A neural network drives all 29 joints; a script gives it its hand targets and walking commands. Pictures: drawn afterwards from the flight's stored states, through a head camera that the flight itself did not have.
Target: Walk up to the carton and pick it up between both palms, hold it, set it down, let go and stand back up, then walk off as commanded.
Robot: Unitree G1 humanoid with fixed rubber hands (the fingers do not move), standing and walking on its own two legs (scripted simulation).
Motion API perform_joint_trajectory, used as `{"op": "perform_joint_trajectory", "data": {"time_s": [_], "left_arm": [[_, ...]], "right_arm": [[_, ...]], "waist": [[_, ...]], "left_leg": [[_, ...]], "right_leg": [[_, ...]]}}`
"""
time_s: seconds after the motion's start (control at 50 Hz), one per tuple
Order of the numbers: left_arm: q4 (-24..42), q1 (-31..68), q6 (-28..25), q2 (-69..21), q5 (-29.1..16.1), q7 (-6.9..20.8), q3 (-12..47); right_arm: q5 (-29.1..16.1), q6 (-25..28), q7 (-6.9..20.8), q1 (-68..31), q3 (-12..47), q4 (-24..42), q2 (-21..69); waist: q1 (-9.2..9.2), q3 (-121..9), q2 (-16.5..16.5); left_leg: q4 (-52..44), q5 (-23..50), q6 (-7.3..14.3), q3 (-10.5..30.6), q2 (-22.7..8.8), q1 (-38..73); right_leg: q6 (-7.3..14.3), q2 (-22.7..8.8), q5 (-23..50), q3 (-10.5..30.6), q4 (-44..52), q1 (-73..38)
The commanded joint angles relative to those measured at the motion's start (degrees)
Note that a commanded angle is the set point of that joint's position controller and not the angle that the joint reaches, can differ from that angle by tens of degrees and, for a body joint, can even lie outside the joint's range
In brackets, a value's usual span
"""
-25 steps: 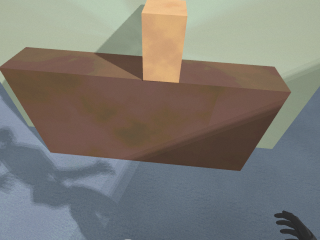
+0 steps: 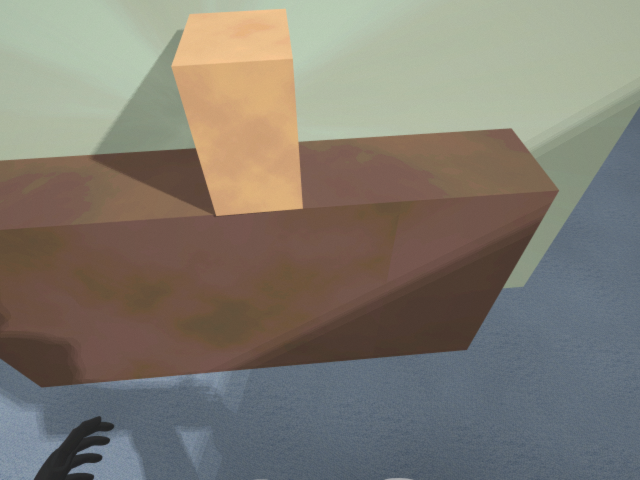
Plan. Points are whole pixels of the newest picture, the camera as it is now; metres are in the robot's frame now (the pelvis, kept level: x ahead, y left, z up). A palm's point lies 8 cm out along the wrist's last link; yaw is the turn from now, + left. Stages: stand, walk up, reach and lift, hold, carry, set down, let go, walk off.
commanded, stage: walk up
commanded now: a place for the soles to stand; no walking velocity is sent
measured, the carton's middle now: (249, 116) +0.70 +0.11 +0.10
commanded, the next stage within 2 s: none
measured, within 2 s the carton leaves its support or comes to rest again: neither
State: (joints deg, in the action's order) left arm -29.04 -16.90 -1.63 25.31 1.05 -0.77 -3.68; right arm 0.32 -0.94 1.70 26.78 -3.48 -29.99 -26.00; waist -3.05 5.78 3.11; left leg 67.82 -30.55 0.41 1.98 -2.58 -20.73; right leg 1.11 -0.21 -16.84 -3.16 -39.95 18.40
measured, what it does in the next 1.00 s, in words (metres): walks ahead: left foot, then right foot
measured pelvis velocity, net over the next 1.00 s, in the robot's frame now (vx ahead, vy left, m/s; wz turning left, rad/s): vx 0.20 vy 0.04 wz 0.01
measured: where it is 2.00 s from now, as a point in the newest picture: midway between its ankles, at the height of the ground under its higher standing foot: (290, 463)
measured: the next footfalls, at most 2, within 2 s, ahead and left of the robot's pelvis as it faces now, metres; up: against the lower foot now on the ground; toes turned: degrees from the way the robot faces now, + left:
left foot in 0.22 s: +0.23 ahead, +0.18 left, +0.00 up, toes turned +4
right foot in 0.50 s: +0.26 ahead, -0.10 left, +0.00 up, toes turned -2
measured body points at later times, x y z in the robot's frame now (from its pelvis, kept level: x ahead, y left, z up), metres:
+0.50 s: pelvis +0.15 +0.06 +0.00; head +0.15 +0.07 +0.45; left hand +0.27 +0.38 -0.07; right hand +0.26 -0.27 -0.05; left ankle +0.19 +0.18 -0.71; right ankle +0.22 -0.09 -0.71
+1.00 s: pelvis +0.20 +0.04 +0.03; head +0.21 +0.03 +0.48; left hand +0.36 +0.37 -0.05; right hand +0.34 -0.29 -0.07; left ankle +0.19 +0.18 -0.71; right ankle +0.22 -0.10 -0.71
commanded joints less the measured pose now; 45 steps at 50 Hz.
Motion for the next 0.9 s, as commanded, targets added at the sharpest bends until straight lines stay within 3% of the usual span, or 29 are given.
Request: {"op": "perform_joint_trajectory", "data": {"time_s": [0.0, 0.04, 0.06, 0.1, 0.12, 0.14, 0.16, 0.18, 0.2, 0.22, 0.24, 0.26, 0.28, 0.32, 0.34, 0.4, 0.42, 0.44, 0.46, 0.5, 0.52, 0.54, 0.58, 0.62, 0.64, 0.68, 0.7, 0.76, 0.88], "left_arm": [[3.54, -4.47, -1.51, 14.3, 0.4, -1.21, -4.91], [3.92, -3.56, -2.0, 14.89, 0.37, -0.72, -4.98], [4.29, -3.78, -2.19, 14.5, 0.44, -0.53, -4.63], [4.89, -3.89, -2.26, 14.27, 0.32, -0.13, -4.34], [4.9, -3.95, -2.21, 15.47, 0.5, 0.02, -4.78], [5.3, -2.86, -1.94, 15.55, 0.46, 0.34, -4.63], [5.18, -1.9, -1.66, 14.31, -0.06, 0.79, -4.23], [5.25, -3.22, -1.42, 13.76, 0.21, 0.96, -3.83], [5.03, -4.97, -1.12, 11.48, 0.41, 1.05, -3.25], [6.99, -6.23, -1.17, 7.49, -0.82, 1.37, -1.68], [8.77, -3.79, -0.42, 11.55, -0.73, 0.54, -3.24], [8.09, -2.4, 0.22, 13.95, -0.32, 0.25, -3.8], [6.69, -4.42, 0.37, 13.05, -0.55, 0.35, -3.67], [4.01, -7.9, 0.42, 13.31, -0.03, 0.32, -3.79], [2.51, -9.48, 0.61, 12.38, -0.14, 0.66, -3.65], [0.24, -9.02, 1.41, 8.53, -1.13, 1.0, -2.18], [0.22, -8.42, 0.93, 8.71, -1.25, 0.85, -2.24], [-1.01, -7.97, 1.0, 9.03, -1.0, 0.58, -2.28], [-0.78, -6.57, 0.73, 10.04, -0.89, 0.25, -2.52], [-0.33, -0.94, -0.04, 13.65, -0.95, -0.12, -2.54], [1.61, 4.06, -0.18, 15.71, -0.98, -0.12, -2.65], [0.27, 5.73, -0.31, 14.59, -1.34, 0.28, -2.23], [-1.63, 6.47, -0.29, 12.91, -1.76, 0.82, -1.53], [-4.34, 5.63, -0.52, 12.75, -1.9, 0.57, -1.14], [-5.54, 5.76, -0.64, 11.99, -2.26, 0.81, -0.71], [-7.07, 8.22, -0.81, 11.6, -2.38, 0.71, -0.59], [-7.76, 8.57, -0.6, 12.62, -2.21, 0.42, -0.74], [-10.75, 10.31, -0.18, 11.18, -2.66, 0.34, -0.11], [-15.93, 13.92, -0.07, 11.67, -2.37, 0.44, 0.01]], "right_arm": [[0.2, 1.95, -0.16, -0.67, -3.64, 5.77, -10.39], [0.21, 1.65, 0.89, -0.27, -3.59, 4.51, -8.61], [0.44, 1.52, 1.33, -2.13, -3.47, 5.03, -7.79], [0.6, 1.35, 2.07, -5.36, -3.8, 6.35, -8.12], [0.57, 1.38, 2.22, -5.88, -4.16, 5.77, -7.47], [0.46, 1.43, 2.4, -5.26, -4.4, 5.7, -7.69], [0.59, 1.7, 2.26, -4.6, -4.66, 5.67, -7.86], [0.82, 1.98, 2.09, -3.55, -5.32, 5.27, -8.51], [0.58, 2.21, 1.33, 0.65, -6.34, 4.29, -11.02], [0.87, 2.39, 0.5, 2.16, -6.91, 5.1, -15.8], [0.35, 2.33, -0.12, 3.41, -7.29, 5.19, -18.45], [0.45, 2.41, -0.84, 0.47, -6.95, 4.61, -17.65], [0.75, 2.74, -1.48, -1.02, -6.3, 4.28, -16.43], [0.62, 2.4, -1.91, -6.18, -5.13, 4.55, -15.6], [0.69, 2.35, -1.84, -9.56, -4.53, 5.22, -13.94], [0.24, 2.47, -1.42, -12.61, -2.74, 5.31, -11.9], [-0.33, 2.21, -1.28, -11.84, -2.41, 5.12, -11.26], [-0.29, 1.94, -0.97, -12.87, -2.38, 5.05, -11.8], [-0.94, 1.84, -0.82, -14.14, -1.65, 5.48, -10.87], [-1.1, 2.31, -0.28, -10.56, 0.2, 3.98, -6.54], [-1.95, 1.73, -0.78, -6.89, -0.7, 2.1, -8.56], [-1.55, 1.25, -0.85, -6.83, -1.49, -0.28, -10.38], [-1.4, 1.9, -0.91, -12.16, -1.39, -0.47, -12.64], [-1.65, 3.15, -0.78, -12.08, -0.89, -3.01, -11.33], [-1.66, 3.21, -0.75, -12.23, -0.96, -4.55, -11.67], [-1.36, 2.97, -1.03, -13.1, -0.86, -6.58, -10.67], [-1.76, 2.67, -1.23, -14.22, -0.61, -7.05, -10.83], [-2.19, 2.58, -1.4, -15.95, -0.33, -9.84, -10.5], [-2.08, 1.71, -1.02, -19.45, 0.08, -15.6, -8.46]], "waist": [[4.08, -0.8, -10.72], [2.98, -2.57, -13.19], [3.04, -0.92, -11.12], [3.82, -2.22, -12.38], [3.31, -2.12, -11.67], [2.31, -1.02, -11.34], [1.43, -0.09, -9.64], [0.55, -1.76, -7.69], [-1.5, -5.63, -2.97], [-2.69, -9.86, 8.84], [-4.06, -8.18, 8.86], [-2.56, -3.13, 5.22], [-0.83, -0.52, 4.02], [2.55, -1.45, 2.75], [3.21, -3.27, 5.61], [5.05, -0.81, 8.39], [4.2, -2.81, 6.9], [5.01, -4.45, 5.48], [5.76, -4.26, 3.84], [3.84, -5.09, -2.61], [0.89, -5.92, -5.84], [0.44, -2.12, -7.4], [2.9, -1.31, -3.72], [3.68, -5.63, -4.61], [3.51, -7.05, -2.88], [2.92, -8.32, -1.84], [2.92, -8.5, -4.32], [3.3, -8.02, -2.25], [3.04, -9.32, -5.15]], "left_leg": [[-1.79, 2.36, -0.8, 2.27, -2.47, -14.29], [-5.62, 5.41, -0.97, -0.07, -2.83, -10.82], [-11.1, 8.02, -0.41, -1.15, -3.95, -9.1], [-18.81, 11.12, -0.17, -1.83, -3.42, -4.74], [-22.82, 10.86, -0.07, -4.1, -2.41, -1.06], [-25.16, 16.7, 0.18, -5.33, -1.22, 4.21], [-29.28, 20.4, 0.5, -6.29, 0.68, 8.62], [-29.54, 16.44, 1.33, -7.51, 2.54, 15.29], [-30.18, 12.27, 2.66, -5.55, 2.39, 23.12], [-44.36, -5.47, 7.21, 19.83, -12.35, 24.77], [-55.12, -17.13, 14.97, 40.49, -20.69, 18.85], [-53.73, -14.35, 16.94, 36.49, -21.09, 13.09], [-50.22, -5.44, 16.44, 30.98, -19.38, 12.03], [-48.42, 0.51, 11.99, 18.5, -14.55, 3.8], [-47.19, 3.62, 10.61, 12.4, -11.81, 1.2], [-43.59, 19.33, 8.82, 6.15, -10.91, -5.03], [-41.43, 18.4, 7.82, 4.68, -9.34, -3.89], [-40.36, 14.79, 6.99, 5.7, -9.49, -7.3], [-37.28, 13.07, 4.67, 3.17, -8.56, -7.91], [-30.63, 13.18, -0.31, 0.65, -3.99, -7.18], [-30.44, 7.41, -1.02, -0.51, 0.12, 6.07], [-35.42, 8.74, 0.11, 1.14, -1.31, 9.34], [-42.28, 14.38, 1.65, 5.97, -7.37, 4.29], [-40.18, 26.39, 0.6, 4.29, -6.76, 2.74], [-39.58, 27.37, 0.05, 1.32, -4.85, 6.2], [-39.93, 32.91, -0.15, 0.61, -4.77, 10.06], [-39.76, 33.3, 0.14, -0.11, -5.33, 11.57], [-41.52, 35.34, 0.84, 0.31, -5.75, 11.49], [-44.6, 32.21, 0.24, -0.36, -5.79, 15.25]], "right_leg": [[14.11, -17.51, 1.75, 22.2, 20.57, -7.55], [13.22, -16.21, 9.02, 15.4, 19.14, -4.63], [11.84, -15.9, 7.55, 12.45, 18.72, -1.87], [10.31, -14.44, 0.59, 12.24, 18.87, -1.16], [9.4, -15.16, -5.11, 12.31, 17.89, 1.52], [8.09, -13.12, -10.63, 10.1, 16.61, 6.41], [6.94, -11.91, -13.04, 8.21, 14.4, 9.56], [5.75, -11.81, -14.87, 7.28, 9.27, 13.97], [4.12, -9.72, -12.98, 3.42, -2.24, 16.22], [-0.13, -4.25, -16.43, -2.22, -19.28, 22.37], [-0.3, 0.08, -20.85, 4.15, -28.4, 24.95], [-0.22, -3.23, -18.51, 7.59, -31.33, 24.14], [-0.13, -4.29, -15.94, 9.1, -31.61, 24.31], [-0.74, -6.58, -13.71, 7.68, -24.23, 14.71], [-0.8, -5.78, -11.88, 5.54, -21.18, 9.83], [-0.72, -4.41, -5.78, 3.11, -7.93, 0.01], [-0.37, -2.8, -3.37, 1.3, -3.14, -3.04], [0.09, -2.59, 1.75, 1.09, 0.6, -9.32], [0.46, -1.81, 4.4, 1.61, 6.54, -11.95], [2.51, -12.44, 5.74, 15.45, 14.71, -11.56], [7.15, -16.21, -2.08, 20.85, 15.36, 2.97], [5.14, -13.44, -8.63, 15.73, 15.03, 7.29], [0.34, -7.17, 1.08, 7.28, 9.25, 1.5], [0.06, -8.05, 12.46, 8.28, 9.02, -8.84], [0.82, -8.73, 14.54, 8.07, 9.49, -7.88], [1.31, -9.58, 21.23, 7.05, 9.18, -8.32], [0.95, -9.02, 21.85, 6.7, 10.14, -8.42], [0.63, -9.22, 22.99, 6.32, 11.27, -10.26], [0.13, -9.62, 20.4, 6.27, 15.95, -9.98]]}}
